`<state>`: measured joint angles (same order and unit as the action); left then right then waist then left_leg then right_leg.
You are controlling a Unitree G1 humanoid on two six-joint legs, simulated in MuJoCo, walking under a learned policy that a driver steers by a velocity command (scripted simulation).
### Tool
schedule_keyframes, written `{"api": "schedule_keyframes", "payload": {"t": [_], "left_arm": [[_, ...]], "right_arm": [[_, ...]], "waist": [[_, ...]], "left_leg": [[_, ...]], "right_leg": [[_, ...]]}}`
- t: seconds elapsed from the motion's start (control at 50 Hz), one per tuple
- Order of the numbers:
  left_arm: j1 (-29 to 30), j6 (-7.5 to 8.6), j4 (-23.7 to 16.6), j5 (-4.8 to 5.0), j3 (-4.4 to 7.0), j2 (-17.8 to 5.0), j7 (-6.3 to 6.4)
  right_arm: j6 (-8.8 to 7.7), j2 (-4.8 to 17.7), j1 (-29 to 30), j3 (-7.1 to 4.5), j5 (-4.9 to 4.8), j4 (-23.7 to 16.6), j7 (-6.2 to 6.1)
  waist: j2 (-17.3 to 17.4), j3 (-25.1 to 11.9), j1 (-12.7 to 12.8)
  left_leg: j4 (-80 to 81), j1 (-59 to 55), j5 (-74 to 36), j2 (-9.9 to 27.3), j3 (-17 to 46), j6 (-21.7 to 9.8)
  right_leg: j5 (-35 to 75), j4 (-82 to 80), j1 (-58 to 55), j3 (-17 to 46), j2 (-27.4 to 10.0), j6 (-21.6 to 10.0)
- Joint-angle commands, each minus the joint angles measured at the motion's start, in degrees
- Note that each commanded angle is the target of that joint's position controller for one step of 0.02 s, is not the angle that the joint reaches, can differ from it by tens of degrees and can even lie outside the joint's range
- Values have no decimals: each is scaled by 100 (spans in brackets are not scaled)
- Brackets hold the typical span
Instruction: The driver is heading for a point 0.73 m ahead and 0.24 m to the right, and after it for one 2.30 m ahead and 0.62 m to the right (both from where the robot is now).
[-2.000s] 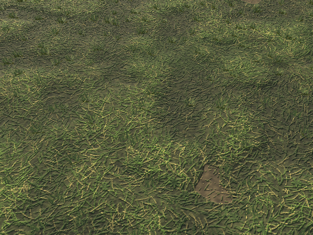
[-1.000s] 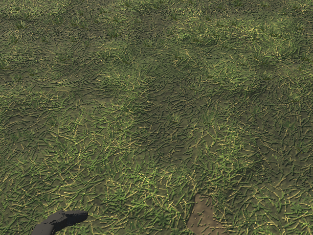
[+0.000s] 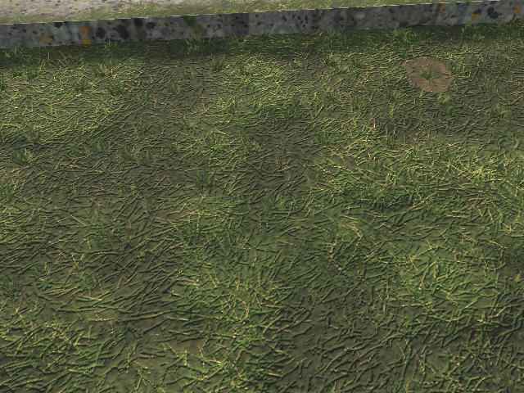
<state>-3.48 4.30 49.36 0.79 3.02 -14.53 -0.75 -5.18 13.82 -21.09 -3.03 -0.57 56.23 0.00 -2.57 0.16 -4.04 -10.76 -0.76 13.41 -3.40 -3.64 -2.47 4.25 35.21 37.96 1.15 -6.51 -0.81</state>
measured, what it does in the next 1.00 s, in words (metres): walks ahead: right foot, then left foot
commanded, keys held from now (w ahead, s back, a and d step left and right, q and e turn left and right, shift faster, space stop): w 0.50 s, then w+e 0.42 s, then e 0.08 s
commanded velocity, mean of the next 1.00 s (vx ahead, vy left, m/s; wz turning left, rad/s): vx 0.49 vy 0.00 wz -0.18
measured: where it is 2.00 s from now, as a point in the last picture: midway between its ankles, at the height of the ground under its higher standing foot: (270, 295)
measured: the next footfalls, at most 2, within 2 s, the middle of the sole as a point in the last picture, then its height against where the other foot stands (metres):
right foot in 0.14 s outside the picture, level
left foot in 0.68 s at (214, 366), level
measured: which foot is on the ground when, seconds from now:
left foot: down 0.00-0.14, up 0.16-0.66, down 0.68-1.00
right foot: up 0.00-0.12, down 0.14-0.70, up 0.72-1.00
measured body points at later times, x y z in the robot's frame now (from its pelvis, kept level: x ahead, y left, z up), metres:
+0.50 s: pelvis +0.28 -0.05 +0.00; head +0.30 -0.06 +0.45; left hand +0.27 +0.21 -0.13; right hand +0.46 -0.31 -0.11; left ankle +0.46 +0.13 -0.68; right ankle +0.22 -0.14 -0.74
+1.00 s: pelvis +0.55 +0.00 +0.00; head +0.57 -0.01 +0.45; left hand +0.75 +0.23 -0.11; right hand +0.52 -0.28 -0.13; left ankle +0.53 +0.10 -0.74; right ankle +0.65 -0.20 -0.67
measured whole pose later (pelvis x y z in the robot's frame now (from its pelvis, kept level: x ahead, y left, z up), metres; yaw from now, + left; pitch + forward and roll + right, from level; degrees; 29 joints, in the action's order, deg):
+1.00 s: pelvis +0.55 +0.00 +0.00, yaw -13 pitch +1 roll +2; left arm -9.1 1.7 48.6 1.1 5.5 -16.0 0.0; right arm -5.4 14.1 -16.5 -4.4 1.1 55.4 -0.8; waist -2.2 1.2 -2.7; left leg -15.1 3.5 12.1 -0.5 -11.7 -1.5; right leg -3.5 51.4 40.1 2.9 -7.0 -1.3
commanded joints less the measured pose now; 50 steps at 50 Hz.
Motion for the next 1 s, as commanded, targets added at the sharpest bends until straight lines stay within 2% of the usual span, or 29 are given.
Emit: {"api": "schedule_keyframes", "payload": {"t": [0.02, 0.08, 0.1, 0.12, 0.14, 0.16, 0.18, 0.2, 0.22, 0.24, 0.26, 0.28, 0.32, 0.36, 0.48, 0.54, 0.6, 0.64, 0.66, 0.68, 0.7, 0.72, 0.74, 0.78, 0.8, 0.84, 0.9, 0.94, 1.0], "left_arm": [[786, 117, -556, 34, 20, -317, -102], [543, 168, -574, 40, 85, -521, -173], [102, 178, -464, 31, 161, -658, -167], [-820, 173, -168, 16, 304, -901, -133], [-1894, 160, 64, -50, 432, -1322, -76], [-2273, 131, 215, -61, 517, -1751, -95], [-2235, 130, 180, -12, 356, -1191, -98], [-1720, 149, 88, -5, 280, -954, -75], [-1258, 158, -24, -38, 229, -807, -65], [-953, 168, -55, -87, 184, -641, -82], [-839, 191, -46, -147, 140, -512, -94], [-843, 202, -6, -149, 134, -469, -111], [-987, 236, 97, -106, 168, -601, -85], [-1149, 232, 179, -100, 209, -754, -14], [-1625, 155, 386, -25, 205, -822, 97], [-2009, 89, 569, 19, 209, -822, 101], [-2070, -7, 633, 53, 257, -917, 146], [-1889, -53, 588, 62, 301, -1024, 163], [-1768, -69, 544, 59, 277, -967, 162], [-1697, -65, 436, 1, 193, -741, 154], [-2186, 9, 282, -61, 34, -143, 139], [-2384, 115, 319, 79, -1, -118, 117], [-1949, 144, 270, 222, 166, -718, 123], [-1411, 92, 152, 178, 212, -690, 170], [-1434, 13, 167, 133, 258, -607, 184], [-1571, -146, 143, 138, 246, -318, 158], [-1287, -267, -62, 91, 274, -286, 159], [-1017, -261, -189, 51, 280, -297, 116], [-437, -208, -431, -36, 198, -151, -15]], "right_arm": [[26, 959, -282, -212, -42, -78, -54], [112, 1064, -154, -266, -58, -66, -88], [142, 1102, -13, -274, -58, -99, -92], [174, 988, 51, -229, -37, -131, -92], [175, 803, -22, -134, 56, -267, -97], [37, -26, -775, 101, 61, -292, -21], [-112, 539, -450, -16, -74, -225, 10], [-202, 873, 124, -108, -213, -411, 27], [-228, 868, 459, -105, -201, -483, -10], [-200, 829, 633, -143, -103, -501, -50], [-127, 754, 519, -168, -65, -485, -62], [-48, 615, 412, -159, -57, -456, -64], [60, 454, 430, -146, -40, -477, -78], [95, 476, 830, -157, 11, -622, -89], [35, 325, 1971, -91, -6, -932, 8], [-1, 341, 2521, -62, -37, -1130, 86], [-97, 479, 2660, -83, -59, -1273, 181], [-155, 691, 2218, -166, -60, -1187, 190], [-173, 879, 1543, -276, -44, -991, 158], [-191, 1211, 485, -408, 34, -741, 101], [-153, 1789, -296, -549, 145, -628, 45], [-116, 1515, -409, -462, 109, -573, 71], [-115, 1052, 2, -327, 68, -645, 59], [-123, 622, 809, -193, 69, -737, 60], [-144, 479, 1049, -155, 105, -731, 72], [-169, 475, 1186, -175, 142, -671, 69], [-203, 674, 1085, -249, 164, -568, -8], [-179, 748, 1051, -268, 180, -535, -68], [-79, 912, 1109, -297, 149, -574, -183]], "waist": [[587, 500, -23], [727, 302, 245], [793, 18, 522], [703, -532, 943], [133, -1384, 1269], [-1430, -2127, 871], [-977, -2130, 1073], [-703, -1249, 1016], [-208, -799, 849], [3, -430, 682], [-130, -362, 480], [-178, -320, 389], [-138, -157, 309], [-28, 23, 360], [-58, 284, 689], [-27, 457, 874], [-117, 478, 767], [-261, 221, 454], [-226, -177, 94], [-49, -973, -326], [1164, -1951, -280], [1985, -2496, -244], [1374, -1592, -233], [796, -531, 54], [884, -258, 238], [946, -83, 438], [690, 116, 497], [605, 252, 479], [577, 351, 360]], "left_leg": [[167, -87, -1526, 1742, 718, -846], [-347, -463, -2515, 1901, 733, -696], [-867, -429, -3481, 1798, 613, -608], [-1921, -119, -4009, 1490, 385, -459], [-3681, 1071, -2646, 1137, 124, -250], [-5735, 3432, 1212, 12, 245, 128], [-6499, 4122, 1961, 176, 1061, 51], [-6621, 4540, 1539, 484, 986, -49], [-6368, 4366, 981, 804, 824, -69], [-5993, 4112, 647, 985, 757, -45], [-5754, 3721, 424, 1139, 806, -47], [-5580, 3504, 328, 1176, 797, -32], [-5188, 3522, 151, 1243, 731, 41], [-4624, 3895, -356, 1273, 706, 156], [-2693, 3814, -1942, 1002, 423, 223], [-2197, 3846, -1843, 871, 410, 210], [-1776, 3707, -1383, 769, 517, 105], [-1624, 2884, -1049, 587, 409, 2], [-1489, 1899, -1031, 451, 282, -121], [-1802, 218, -1162, 883, 643, -385], [-1750, -2078, -817, 2380, 2658, -1034], [-867, -2445, 10, 2942, 4453, -1473], [-732, -1739, 446, 2689, 3732, -1162], [-356, -86, 71, 2257, 2288, -788], [-131, 477, -173, 2041, 1767, -683], [179, 1029, -520, 1935, 1175, -687], [374, 1066, -1094, 1954, 568, -785], [366, 985, -1677, 1893, 139, -757], [108, 1123, -2834, 1669, -636, -605]], "right_leg": [[-135, -392, 174, -68, 119, -110], [-769, -599, -374, -180, 298, -333], [-856, -677, -1084, -362, 495, -439], [-749, -709, -2352, -476, 647, -599], [-626, -524, -4172, 585, -288, -955], [-1731, -1207, -6136, 3419, -1584, -1929], [-2372, -1745, -6125, 4034, -1552, -1835], [-2147, -1810, -5406, 3147, -1369, -1544], [-1568, -1921, -4550, 2430, -1158, -1386], [-1027, -2088, -3779, 1913, -949, -1300], [-760, -2247, -3330, 1582, -800, -1233], [-689, -2416, -3093, 1407, -720, -1244], [-489, -2667, -2833, 1103, -690, -1320], [-323, -2827, -2865, 905, -690, -1349], [-336, -2929, -3076, 226, -393, -1052], [-363, -2733, -3486, 347, -547, -1067], [-138, -2317, -3917, 617, -786, -1002], [544, -1850, -3922, 729, -807, -889], [1232, -1142, -3760, 578, -558, -755], [847, 196, -2964, 350, -207, -561], [-1356, 2396, -900, -110, 614, -151], [-3866, 3541, 93, 462, 899, -88], [-3596, 4026, 557, 684, 524, -144], [-2641, 3690, 365, 447, 36, -192], [-2342, 3403, 78, 480, -124, -201], [-2063, 3220, -291, 439, -235, -189], [-1458, 2803, 89, 499, -263, -113], [-906, 2173, 217, 467, -201, -49], [-168, 949, -314, -94, -5, -11]]}}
